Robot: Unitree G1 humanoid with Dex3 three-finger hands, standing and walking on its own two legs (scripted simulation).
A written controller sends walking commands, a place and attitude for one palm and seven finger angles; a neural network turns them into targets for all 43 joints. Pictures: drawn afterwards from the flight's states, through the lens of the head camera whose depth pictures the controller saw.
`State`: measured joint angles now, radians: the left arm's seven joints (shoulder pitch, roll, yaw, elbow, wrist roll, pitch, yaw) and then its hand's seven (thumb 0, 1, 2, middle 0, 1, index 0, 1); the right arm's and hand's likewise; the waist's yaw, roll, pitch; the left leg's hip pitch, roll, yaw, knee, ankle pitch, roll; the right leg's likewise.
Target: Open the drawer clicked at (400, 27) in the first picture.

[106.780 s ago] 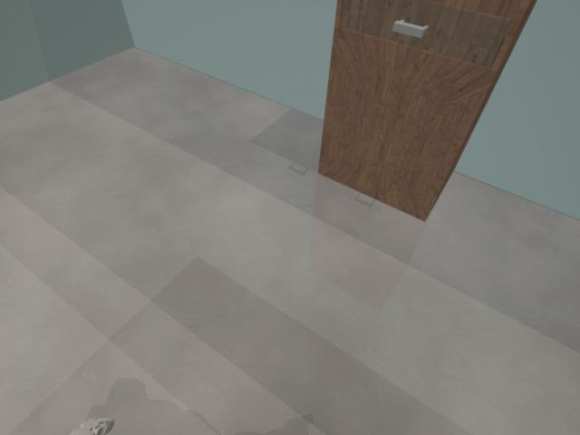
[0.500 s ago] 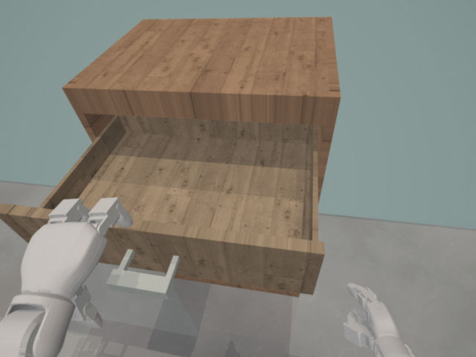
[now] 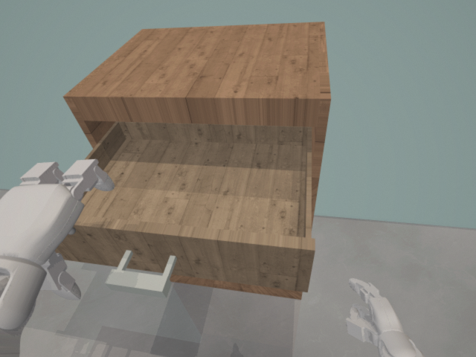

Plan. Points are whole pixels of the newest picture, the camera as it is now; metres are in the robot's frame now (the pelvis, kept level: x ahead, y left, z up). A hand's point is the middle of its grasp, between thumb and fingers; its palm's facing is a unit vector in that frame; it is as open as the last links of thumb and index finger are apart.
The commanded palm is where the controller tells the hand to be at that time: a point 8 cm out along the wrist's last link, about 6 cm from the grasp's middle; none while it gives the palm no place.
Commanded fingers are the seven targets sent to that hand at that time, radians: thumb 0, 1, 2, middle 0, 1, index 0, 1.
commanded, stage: lift the hand off the handle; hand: left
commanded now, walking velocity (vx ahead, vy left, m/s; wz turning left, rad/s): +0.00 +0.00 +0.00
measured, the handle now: (144, 270) +0.23 +0.21 +0.04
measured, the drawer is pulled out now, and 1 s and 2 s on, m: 0.29 0.29 0.29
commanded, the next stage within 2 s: draw the hand back to the body in 0.02 s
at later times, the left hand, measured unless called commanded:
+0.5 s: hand (66, 247) +0.19 +0.25 +0.17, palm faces +0.11 -0.05 -0.99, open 13.9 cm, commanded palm +0.15 +0.26 +0.24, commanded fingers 0.00 -0.50 0.30 -0.30 -1.20 -0.30 -1.20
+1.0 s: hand (74, 217) +0.20 +0.23 +0.22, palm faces +0.43 -0.84 -0.34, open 13.1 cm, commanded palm +0.15 +0.27 +0.23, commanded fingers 0.00 0.03 0.52 -0.26 -0.86 -0.26 -0.86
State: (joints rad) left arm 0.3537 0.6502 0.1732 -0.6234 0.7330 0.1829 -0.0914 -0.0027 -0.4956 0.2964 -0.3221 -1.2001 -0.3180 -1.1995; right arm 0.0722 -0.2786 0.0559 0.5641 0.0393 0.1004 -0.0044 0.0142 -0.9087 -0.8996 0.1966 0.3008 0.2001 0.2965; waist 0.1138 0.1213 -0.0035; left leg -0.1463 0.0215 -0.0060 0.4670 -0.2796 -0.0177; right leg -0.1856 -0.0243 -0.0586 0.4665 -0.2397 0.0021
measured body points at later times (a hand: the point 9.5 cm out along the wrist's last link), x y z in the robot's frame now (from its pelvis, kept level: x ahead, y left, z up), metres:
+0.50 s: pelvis -0.01 +0.00 +0.00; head -0.01 -0.04 +0.44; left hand +0.18 +0.25 +0.23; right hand +0.22 -0.20 -0.09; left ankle -0.02 +0.13 -0.74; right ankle +0.01 -0.12 -0.74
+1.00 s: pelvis +0.01 +0.01 +0.00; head +0.00 +0.00 +0.45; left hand +0.18 +0.27 +0.24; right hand +0.20 -0.19 -0.08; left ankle -0.02 +0.13 -0.74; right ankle +0.01 -0.12 -0.74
